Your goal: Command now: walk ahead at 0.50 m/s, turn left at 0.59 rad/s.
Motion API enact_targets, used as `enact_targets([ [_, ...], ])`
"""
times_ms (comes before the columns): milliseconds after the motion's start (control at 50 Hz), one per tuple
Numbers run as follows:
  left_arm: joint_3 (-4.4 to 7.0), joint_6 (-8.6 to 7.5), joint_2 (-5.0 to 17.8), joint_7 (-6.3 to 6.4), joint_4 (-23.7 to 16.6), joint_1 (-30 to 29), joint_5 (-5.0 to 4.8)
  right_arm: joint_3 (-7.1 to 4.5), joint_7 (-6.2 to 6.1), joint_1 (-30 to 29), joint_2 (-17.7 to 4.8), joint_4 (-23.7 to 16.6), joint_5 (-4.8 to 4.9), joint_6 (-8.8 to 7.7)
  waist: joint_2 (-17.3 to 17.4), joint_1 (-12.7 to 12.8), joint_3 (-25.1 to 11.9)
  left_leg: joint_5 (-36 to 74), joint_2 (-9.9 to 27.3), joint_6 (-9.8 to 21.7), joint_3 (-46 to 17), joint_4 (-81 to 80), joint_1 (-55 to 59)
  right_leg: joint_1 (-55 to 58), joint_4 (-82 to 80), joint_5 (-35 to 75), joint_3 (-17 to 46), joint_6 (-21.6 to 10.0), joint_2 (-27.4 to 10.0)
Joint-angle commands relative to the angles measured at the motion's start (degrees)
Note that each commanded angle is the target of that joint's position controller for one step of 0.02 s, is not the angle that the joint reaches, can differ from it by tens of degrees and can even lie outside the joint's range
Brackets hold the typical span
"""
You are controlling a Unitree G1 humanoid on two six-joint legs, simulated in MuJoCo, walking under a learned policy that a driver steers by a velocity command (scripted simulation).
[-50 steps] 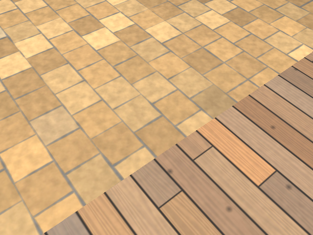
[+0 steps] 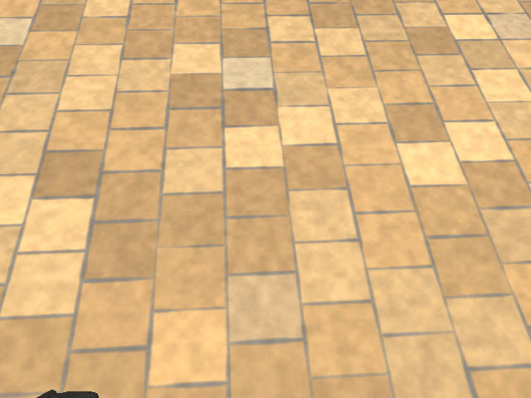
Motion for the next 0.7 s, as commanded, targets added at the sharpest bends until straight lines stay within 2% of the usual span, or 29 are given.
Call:
enact_targets([
  [20, 0.27, -0.58, 2.4, -0.35, -3.8, -3.9, -0.17, -2.92, -1.09, -1.6, -10.1, -3.5, 0.51, -0.73, 5.1, 0.2, -2.4, 9.3, 11.3, 8.0, -9.5, -6.9, -4.6, 6.6, -11.7, 11.4, -1.7, 0.8, 3.1],
  [80, 0.36, -1.19, 3.1, -1.15, -5.1, -8.4, -1.16, -3.16, -1.31, 1.5, -10.6, -1.9, 0.94, -0.35, 5.9, -1.5, -1.9, 4.8, 12.4, 7.0, -12.6, -5.3, -3.3, 9.9, -18.2, 14.3, -1.0, 0.3, 5.0],
  [120, 0.97, -1.57, 4.7, -1.55, -5.4, -8.6, -1.37, -3.06, -1.45, 2.5, -10.0, -1.2, 1.13, -0.04, 6.6, -1.1, -2.1, 3.0, 13.7, 6.3, -16.2, -2.1, 0.4, 10.8, -21.3, 11.5, 0.3, -0.7, 5.4],
  [160, 1.69, -1.97, 5.9, -1.65, -5.1, -6.5, -1.54, -3.19, -1.57, 2.1, -9.9, -1.1, 0.95, 0.29, 8.5, 0.4, -2.4, 3.9, 14.6, 5.3, -19.2, 1.3, 2.6, 13.8, -22.5, 5.9, 0.4, -2.3, 5.6],
  [180, 2.18, -2.19, 6.4, -1.47, -4.2, -2.9, -1.52, -3.01, -1.54, 1.4, -9.2, -1.2, 0.91, 0.48, 9.1, 2.4, -3.3, 5.0, 13.6, 4.4, -19.5, 3.9, 2.4, 18.6, -24.5, 5.2, -0.6, -3.5, 5.8],
  [200, 3.03, -2.44, 7.9, -1.06, -3.2, 2.4, -0.98, -2.25, -1.4, 1.4, -7.1, -1.5, 0.68, 0.43, 8.2, 5.1, -7.1, 6.5, 10.8, 2.6, -17.5, 10.6, 0.6, 27.8, -25.6, 4.8, 0.1, -5.6, 3.9],
  [220, 3.86, -2.51, 10.9, -0.53, -2.6, 10.7, -0.16, -0.91, -1.23, 2.2, -3.5, -2.5, -0.27, 0.27, 1.6, 8.1, -15.1, -2.0, 7.0, 0.3, -12.5, 26.6, -6.2, 42.3, -24.7, 1.9, 9.4, -9.1, -5.9],
  [240, 4.94, -1.56, 15.0, -0.84, -0.2, 15.3, 0.09, -0.04, -1.2, 10.0, -1.0, -4.1, 1.68, -0.19, -17.6, 4.7, -21.6, -24.5, -0.1, -3.5, -5.1, 44.8, -26.6, 59.1, -30.1, -12.3, 36.2, -18.5, -18.1],
  [260, 3.85, -1.3, 9.6, -1.2, -1.0, 14.0, -1.18, -1.14, -1.53, 8.6, -7.3, -2.7, 2.16, -0.14, -11.1, 6.2, -17.2, -22.3, 4.8, -4.4, -6.4, 51.9, -33.5, 56.2, -33.8, -26.4, 40.4, -17.2, -18.1],
  [280, 2.95, -1.01, 6.4, -0.94, -1.5, 11.6, -1.23, -2.12, -1.56, 2.0, -10.3, -3.4, 1.65, 0.2, -6.4, 7.6, -10.0, -16.9, 6.5, -4.7, -5.2, 53.3, -34.8, 49.4, -34.6, -24.1, 31.2, -14.6, -15.4],
  [300, 2.38, -0.68, 5.4, -0.85, -1.8, 8.6, -0.6, -2.2, -1.68, -0.7, -9.9, -3.8, 1.0, 0.55, -2.9, 6.6, -6.2, -13.0, 8.4, -5.0, -3.5, 52.3, -32.8, 42.8, -35.3, -15.9, 23.7, -13.3, -13.0],
  [320, 1.97, -0.5, 4.1, -0.75, -1.4, 6.9, -0.41, -2.31, -1.45, -2.2, -9.1, -4.4, 0.46, 0.59, -2.9, 5.7, -3.3, -10.3, 9.9, -5.3, -3.5, 49.9, -31.7, 38.0, -36.4, -9.6, 18.5, -13.3, -11.0],
  [340, 1.69, -0.63, 3.4, -0.54, -1.0, 6.3, -0.11, -2.31, -1.04, -1.8, -7.9, -4.5, 0.8, 0.78, -4.7, 4.4, -2.5, -8.5, 11.4, -5.2, -3.1, 48.3, -28.9, 34.8, -37.7, -5.6, 13.9, -12.6, -9.3],
  [380, 1.78, -1.05, 3.1, -0.43, 0.0, 6.2, -0.52, -1.98, -0.68, -1.5, -5.5, -4.5, 1.29, 1.29, -5.6, 3.9, -2.0, -7.1, 12.1, -5.5, -1.4, 46.2, -27.7, 32.6, -39.9, -1.1, 8.0, -13.0, -8.0],
  [420, 2.32, -1.38, 4.6, -0.37, 1.1, 6.9, -0.73, -1.63, -0.54, -3.6, -4.4, -5.6, 0.94, 1.58, -4.1, 4.0, -1.1, -4.6, 12.7, -6.0, -1.2, 42.9, -29.7, 32.5, -41.5, 3.2, 4.6, -14.2, -8.9],
  [500, 2.84, -0.97, 6.5, -0.22, 2.5, 7.0, -0.7, -1.15, 0.35, -7.5, -3.6, -6.5, 0.86, 1.13, -2.5, 4.8, -0.6, 5.5, 13.0, -6.4, 0.1, 32.1, -30.4, 34.8, -42.3, 10.9, -3.5, -14.0, -8.4],
  [580, 3.16, -0.08, 8.3, 0.1, 4.4, 9.6, -1.27, -0.42, 1.86, -15.0, -2.3, -8.4, 0.84, 0.44, -1.5, 7.5, 1.5, 11.7, 11.9, -5.2, 4.3, 21.1, -27.4, 36.8, -42.1, 13.3, -9.8, -12.5, -8.2],
  [640, 3.65, 0.91, 9.8, 0.1, 5.6, 11.2, -2.2, -0.61, 2.78, -17.9, -3.0, -10.2, 1.0, 0.49, -1.8, 7.4, 2.5, 7.8, 10.7, -3.2, 6.5, 16.7, -26.4, 41.4, -39.8, 19.5, -12.2, -11.4, -9.9],
  [680, 4.21, 1.61, 11.6, 0.42, 5.6, 10.9, -2.78, -1.57, 2.94, -15.9, -4.9, -10.4, 0.64, 0.81, -3.5, 5.0, 0.0, 1.9, 7.4, -0.8, 9.4, 15.5, -20.7, 43.7, -33.1, 38.0, -14.4, -10.3, -10.1],
  [700, 4.48, 2.03, 12.5, 0.66, 5.5, 10.6, -3.05, -2.52, 2.82, -11.8, -6.6, -9.7, 0.49, 1.08, -4.2, 2.2, -2.9, -0.5, 5.2, 0.7, 10.9, 15.1, -14.8, 43.8, -26.2, 46.9, -15.5, -9.7, -9.8],
])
